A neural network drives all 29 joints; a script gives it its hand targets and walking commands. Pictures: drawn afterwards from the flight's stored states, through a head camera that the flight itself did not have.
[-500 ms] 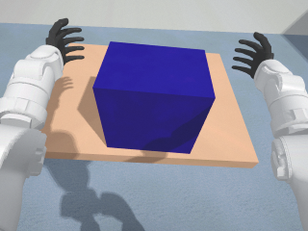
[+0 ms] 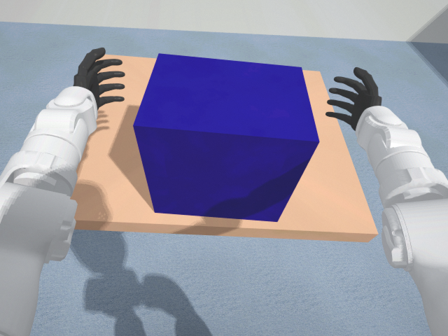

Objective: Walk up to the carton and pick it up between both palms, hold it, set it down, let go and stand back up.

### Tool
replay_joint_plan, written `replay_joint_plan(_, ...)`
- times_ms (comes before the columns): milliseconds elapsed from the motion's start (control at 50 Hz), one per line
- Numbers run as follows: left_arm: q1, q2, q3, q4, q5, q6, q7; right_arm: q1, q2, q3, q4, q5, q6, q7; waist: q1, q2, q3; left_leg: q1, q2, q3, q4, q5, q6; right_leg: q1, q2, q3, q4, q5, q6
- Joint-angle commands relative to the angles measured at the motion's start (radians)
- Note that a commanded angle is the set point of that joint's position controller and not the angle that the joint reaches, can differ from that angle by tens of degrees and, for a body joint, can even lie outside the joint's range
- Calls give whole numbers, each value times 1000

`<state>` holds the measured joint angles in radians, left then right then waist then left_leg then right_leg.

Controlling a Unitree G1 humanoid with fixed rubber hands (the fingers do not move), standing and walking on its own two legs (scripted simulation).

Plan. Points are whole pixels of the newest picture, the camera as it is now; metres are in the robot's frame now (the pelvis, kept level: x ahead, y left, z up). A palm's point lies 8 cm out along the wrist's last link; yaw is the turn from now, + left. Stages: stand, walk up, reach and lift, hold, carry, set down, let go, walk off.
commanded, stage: reach and lift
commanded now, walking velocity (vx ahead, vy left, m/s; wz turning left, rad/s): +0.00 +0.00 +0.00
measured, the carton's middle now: (223, 144) +0.49 -0.02 +0.04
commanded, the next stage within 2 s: none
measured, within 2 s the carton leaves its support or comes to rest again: neither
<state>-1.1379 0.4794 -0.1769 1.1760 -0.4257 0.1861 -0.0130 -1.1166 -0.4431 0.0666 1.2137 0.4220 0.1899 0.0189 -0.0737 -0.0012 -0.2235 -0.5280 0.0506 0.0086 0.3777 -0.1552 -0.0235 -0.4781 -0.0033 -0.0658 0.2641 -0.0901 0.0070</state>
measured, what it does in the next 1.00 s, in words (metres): stands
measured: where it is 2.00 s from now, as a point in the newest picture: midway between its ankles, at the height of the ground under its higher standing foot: outside the picture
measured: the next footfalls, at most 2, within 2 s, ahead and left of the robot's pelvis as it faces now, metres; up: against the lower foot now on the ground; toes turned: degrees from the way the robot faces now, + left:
none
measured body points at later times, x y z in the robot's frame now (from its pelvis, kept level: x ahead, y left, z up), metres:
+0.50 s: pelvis -0.03 +0.00 -0.02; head +0.08 +0.01 +0.42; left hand +0.49 +0.22 +0.11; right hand +0.46 -0.26 +0.11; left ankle +0.00 +0.13 -0.74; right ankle +0.00 -0.13 -0.74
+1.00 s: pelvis -0.02 +0.01 -0.02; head +0.10 +0.02 +0.42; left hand +0.51 +0.18 +0.09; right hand +0.48 -0.22 +0.09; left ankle +0.00 +0.13 -0.74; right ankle +0.00 -0.13 -0.74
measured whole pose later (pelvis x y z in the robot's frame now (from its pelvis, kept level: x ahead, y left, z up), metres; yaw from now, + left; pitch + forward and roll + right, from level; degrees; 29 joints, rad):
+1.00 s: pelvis -0.02 +0.01 -0.02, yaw -2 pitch +31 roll -2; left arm -1.26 0.31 -0.15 1.45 -0.38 -0.18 0.03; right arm -1.20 -0.36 0.05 1.38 0.38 -0.13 0.00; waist -0.02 0.00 -0.31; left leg -0.85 0.05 0.04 0.44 -0.13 -0.01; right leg -0.82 -0.01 -0.03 0.33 -0.05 0.02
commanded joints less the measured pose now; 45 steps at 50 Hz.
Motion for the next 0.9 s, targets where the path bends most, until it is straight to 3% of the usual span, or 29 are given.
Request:
replay_joint_plan(0,-504,150,29,-186,-18,-135,9,-508,-209,-47,-197,-21,-115,5,-10,94,-660,338,-52,-7,80,467,-45,220,59,19,93,409,26)
replay_joint_plan(40,-542,157,33,-164,-16,-173,21,-542,-219,-69,-183,-39,-150,4,-6,104,-724,315,-55,-8,90,455,-47,205,58,14,116,402,32)
replay_joint_plan(60,-506,158,43,-140,-10,-186,23,-523,-217,-58,-188,-41,-165,4,1,67,-741,306,-52,-6,98,458,-40,212,58,14,122,407,33)
replay_joint_plan(80,-534,155,45,-146,-16,-201,26,-536,-222,-54,-182,-40,-179,4,12,77,-776,297,-52,0,108,486,-40,219,60,12,129,448,38)
replay_joint_plan(120,-504,146,39,-1,-16,-225,18,-508,-199,-21,-75,-25,-192,6,13,36,-704,212,-49,2,104,405,-29,233,53,22,146,399,43)
replay_joint_plan(180,-514,159,6,67,-39,-289,11,-520,-191,16,-46,16,-237,5,13,16,-703,93,-44,11,94,335,-3,274,34,43,179,397,62)
replay_joint_plan(240,-527,140,-10,113,-39,-340,13,-501,-194,35,13,39,-277,17,15,50,-732,115,-43,8,110,360,-14,223,36,46,189,393,60)
replay_joint_plan(320,-574,150,-32,153,-68,-371,6,-543,-209,38,12,29,-302,24,28,19,-727,101,-39,7,116,326,-20,142,37,36,182,314,71)
replay_joint_plan(340,-573,134,-45,163,-79,-378,8,-540,-206,45,44,37,-307,30,14,40,-708,113,-36,6,121,306,-27,93,35,37,181,275,68)
replay_joint_plan(360,-588,125,-60,156,-84,-390,8,-545,-191,41,47,49,-318,32,27,65,-736,117,-30,12,129,327,-31,72,36,38,174,273,66)
replay_joint_plan(400,-580,107,-71,208,-107,-405,2,-541,-167,80,72,63,-322,37,25,29,-695,86,-29,15,141,310,-29,77,31,39,185,269,65)
replay_joint_plan(420,-605,108,-90,189,-115,-415,3,-560,-175,66,57,68,-332,39,24,61,-733,76,-30,13,141,317,-29,64,31,37,190,274,65)
replay_joint_plan(460,-603,106,-94,195,-116,-426,7,-568,-184,58,40,51,-349,43,30,35,-772,89,-32,8,147,326,-31,45,37,31,190,260,70)
replay_joint_plan(480,-585,81,-110,225,-124,-422,6,-552,-181,68,59,54,-345,45,18,36,-758,96,-27,7,159,349,-36,34,37,32,187,265,64)
replay_joint_plan(520,-594,71,-119,219,-127,-426,3,-557,-173,60,77,64,-343,49,25,64,-755,82,-29,13,157,336,-44,14,35,36,179,242,65)
replay_joint_plan(600,-579,76,-66,213,-90,-436,7,-537,-174,23,33,14,-359,37,25,18,-807,39,-36,16,158,337,-36,57,32,32,187,270,69)
replay_joint_plan(660,-614,63,-58,157,-77,-439,16,-566,-161,7,1,10,-362,30,23,39,-870,71,-38,20,158,342,-40,38,32,29,187,278,64)
replay_joint_plan(740,-624,65,-26,132,-48,-446,28,-585,-150,-3,-60,-21,-372,12,49,19,-935,62,-45,25,144,378,-34,85,35,27,190,334,67)
replay_joint_plan(800,-601,26,-4,109,-12,-433,36,-548,-135,-25,-38,-39,-366,-1,36,32,-951,121,-47,29,147,450,-44,84,43,27,174,388,62)
replay_joint_plan(820,-607,38,7,92,4,-425,38,-541,-149,-41,-19,-41,-363,-5,33,65,-957,141,-43,21,148,468,-49,76,40,34,168,400,54)
replay_joint_plan(880,-589,43,53,93,41,-406,46,-529,-143,-48,-9,-41,-358,-18,48,25,-901,152,-41,24,139,461,-42,106,36,36,158,406,50)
